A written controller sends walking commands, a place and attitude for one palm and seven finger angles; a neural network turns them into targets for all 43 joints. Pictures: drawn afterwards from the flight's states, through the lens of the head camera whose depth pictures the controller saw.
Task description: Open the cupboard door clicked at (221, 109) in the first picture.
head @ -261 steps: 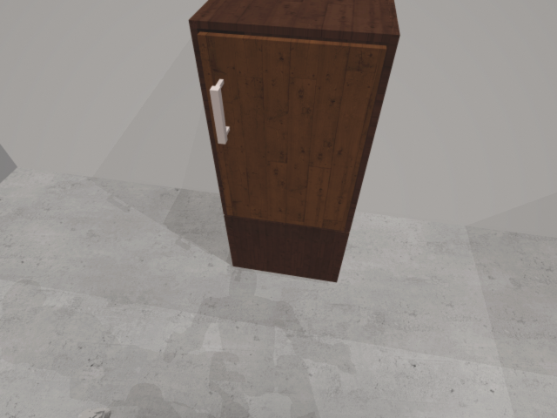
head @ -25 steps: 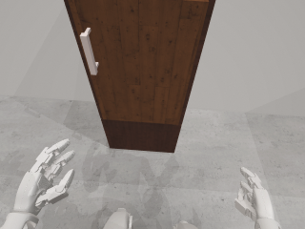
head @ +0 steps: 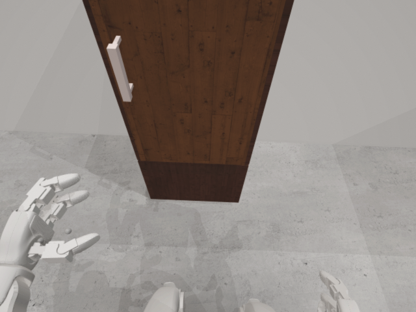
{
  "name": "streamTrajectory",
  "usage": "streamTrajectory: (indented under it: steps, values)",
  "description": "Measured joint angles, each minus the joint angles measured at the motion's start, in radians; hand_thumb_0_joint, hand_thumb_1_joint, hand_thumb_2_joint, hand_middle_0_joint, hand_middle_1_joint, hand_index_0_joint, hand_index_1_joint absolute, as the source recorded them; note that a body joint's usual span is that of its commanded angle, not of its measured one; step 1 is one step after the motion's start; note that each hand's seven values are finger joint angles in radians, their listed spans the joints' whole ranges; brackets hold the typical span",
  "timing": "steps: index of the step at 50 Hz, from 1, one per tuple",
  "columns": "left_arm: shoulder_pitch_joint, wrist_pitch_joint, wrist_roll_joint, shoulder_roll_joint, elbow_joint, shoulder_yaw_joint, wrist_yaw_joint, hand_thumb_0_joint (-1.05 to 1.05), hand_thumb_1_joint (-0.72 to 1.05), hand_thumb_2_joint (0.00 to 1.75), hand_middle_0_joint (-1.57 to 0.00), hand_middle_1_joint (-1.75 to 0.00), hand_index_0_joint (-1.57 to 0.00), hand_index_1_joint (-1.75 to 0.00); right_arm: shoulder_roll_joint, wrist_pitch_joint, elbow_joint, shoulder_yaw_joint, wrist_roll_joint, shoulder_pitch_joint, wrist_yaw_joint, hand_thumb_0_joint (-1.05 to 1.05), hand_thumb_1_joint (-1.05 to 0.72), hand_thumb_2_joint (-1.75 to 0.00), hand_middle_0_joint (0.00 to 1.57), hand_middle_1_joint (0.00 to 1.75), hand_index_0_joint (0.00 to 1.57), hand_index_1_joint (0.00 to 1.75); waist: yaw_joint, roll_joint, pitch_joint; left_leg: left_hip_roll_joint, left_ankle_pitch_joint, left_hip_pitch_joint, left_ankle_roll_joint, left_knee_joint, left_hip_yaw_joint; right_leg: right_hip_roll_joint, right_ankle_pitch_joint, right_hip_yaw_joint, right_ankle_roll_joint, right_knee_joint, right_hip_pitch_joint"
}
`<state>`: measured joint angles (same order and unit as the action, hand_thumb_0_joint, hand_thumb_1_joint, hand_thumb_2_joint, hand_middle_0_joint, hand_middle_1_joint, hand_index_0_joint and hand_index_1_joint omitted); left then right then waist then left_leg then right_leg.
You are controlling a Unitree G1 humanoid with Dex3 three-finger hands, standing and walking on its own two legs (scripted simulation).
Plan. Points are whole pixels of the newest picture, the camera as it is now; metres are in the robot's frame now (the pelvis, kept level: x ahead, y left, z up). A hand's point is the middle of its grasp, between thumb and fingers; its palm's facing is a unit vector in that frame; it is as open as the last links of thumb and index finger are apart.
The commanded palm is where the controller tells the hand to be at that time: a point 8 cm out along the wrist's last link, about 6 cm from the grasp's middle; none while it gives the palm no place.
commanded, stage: raise the hand with hooked fingers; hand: left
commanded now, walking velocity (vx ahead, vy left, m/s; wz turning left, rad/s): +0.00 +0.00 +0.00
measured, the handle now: (122, 70) +0.63 +0.25 +0.09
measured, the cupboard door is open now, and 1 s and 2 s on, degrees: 0 0 0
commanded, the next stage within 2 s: move the hooked fingers beside the handle in 1.22 s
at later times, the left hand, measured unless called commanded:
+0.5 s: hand (44, 202) +0.27 +0.28 +0.09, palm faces +0.04 -1.00 -0.06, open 13.8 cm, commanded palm +0.25 +0.33 +0.10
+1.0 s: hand (55, 182) +0.30 +0.27 +0.11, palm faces +0.02 -1.00 -0.04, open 14.0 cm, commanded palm +0.27 +0.32 +0.11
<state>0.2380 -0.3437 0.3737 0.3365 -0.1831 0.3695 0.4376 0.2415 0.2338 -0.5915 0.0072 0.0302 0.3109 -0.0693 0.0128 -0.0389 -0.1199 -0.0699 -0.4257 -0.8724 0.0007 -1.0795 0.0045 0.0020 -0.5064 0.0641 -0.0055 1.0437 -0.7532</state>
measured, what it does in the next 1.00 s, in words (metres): stands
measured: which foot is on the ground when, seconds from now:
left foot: down 0.00-1.00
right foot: down 0.00-1.00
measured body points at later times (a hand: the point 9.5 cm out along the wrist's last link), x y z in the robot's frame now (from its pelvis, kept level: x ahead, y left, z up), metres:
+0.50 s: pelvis +0.01 +0.02 +0.02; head +0.04 +0.03 +0.47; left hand +0.26 +0.34 +0.10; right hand +0.19 -0.21 -0.04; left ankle +0.06 +0.12 -0.66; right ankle +0.01 -0.13 -0.66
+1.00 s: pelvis +0.01 -0.01 +0.03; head +0.05 +0.00 +0.48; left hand +0.29 +0.32 +0.12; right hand +0.16 -0.26 -0.05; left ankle +0.06 +0.12 -0.66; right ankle +0.01 -0.13 -0.66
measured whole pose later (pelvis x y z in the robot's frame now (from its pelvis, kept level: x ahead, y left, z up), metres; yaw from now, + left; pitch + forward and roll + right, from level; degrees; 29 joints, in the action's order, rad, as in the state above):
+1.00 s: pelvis +0.01 -0.01 +0.03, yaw +0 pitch +8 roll -2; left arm -0.04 -0.26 0.36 0.42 -0.42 0.44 0.51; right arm 0.29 0.17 -0.57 0.02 0.05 0.31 -0.09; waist 0.01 -0.03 -0.08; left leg -0.06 -0.36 -0.67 -0.01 -0.88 -0.01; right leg 0.00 -0.44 0.06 0.00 0.85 -0.55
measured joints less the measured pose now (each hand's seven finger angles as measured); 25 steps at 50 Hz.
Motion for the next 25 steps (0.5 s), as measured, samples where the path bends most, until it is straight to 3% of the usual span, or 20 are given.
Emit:
streamTrajectory:
  steps: [7,15,25]
  values:
    - [-0.022,0.005,-0.02,0.0,0.006,-0.022,-0.005,0.0,-0.09,0.48,-0.27,-0.94,-0.27,-0.94,0.028,-0.003,0.014,-0.003,0.006,-0.012,-0.005,0.01,-0.9,-0.9,0.2,0.3,0.2,0.3,-0.004,0.014,0.012,0.014,0.003,0.03,0.018,0.02,-0.009,0.013,0.01,-0.007,-0.016,-0.03,0.035]
    - [-0.07,0.044,-0.034,0.024,0.01,-0.018,-0.022,0.0,-0.28,0.4,-0.29,-1.06,-0.29,-1.06,0.02,-0.009,0.051,0.016,0.009,-0.044,-0.006,0.01,-0.9,-0.9,0.2,0.3,0.2,0.3,-0.009,0.021,0.018,0.02,0.014,0.088,0.024,0.064,-0.006,0.016,0.03,-0.001,-0.022,-0.092,0.103]
    - [-0.163,0.098,-0.038,0.055,-0.075,0.007,0.008,-0.01,-0.45,0.32,-0.3,-1.17,-0.3,-1.17,0.01,-0.034,0.062,0.045,0.009,-0.054,-0.009,0.01,-0.9,-0.9,0.2,0.3,0.21,0.3,-0.021,0.012,0.024,0.024,0.032,0.147,0.023,0.118,-0.004,0.017,0.05,0.002,-0.021,-0.15,0.165]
